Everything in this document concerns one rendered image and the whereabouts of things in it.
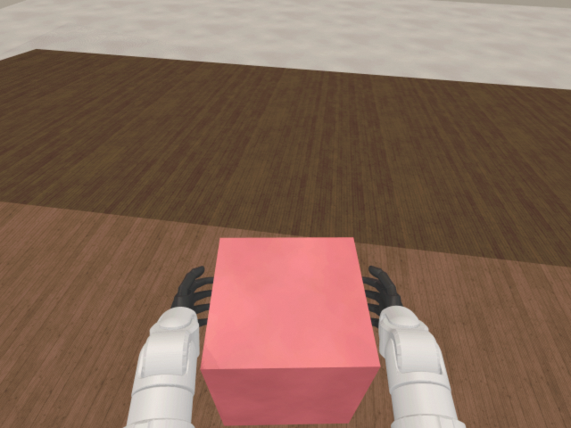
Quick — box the left robot hand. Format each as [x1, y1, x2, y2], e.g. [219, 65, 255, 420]
[171, 266, 214, 327]

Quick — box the robot left forearm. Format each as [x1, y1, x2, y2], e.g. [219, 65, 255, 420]
[123, 307, 200, 428]

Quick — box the right robot hand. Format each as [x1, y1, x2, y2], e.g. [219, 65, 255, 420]
[362, 266, 403, 328]

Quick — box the carton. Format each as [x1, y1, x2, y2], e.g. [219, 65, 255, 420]
[200, 237, 380, 426]

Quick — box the robot right forearm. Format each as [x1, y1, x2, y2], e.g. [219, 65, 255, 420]
[378, 306, 466, 428]

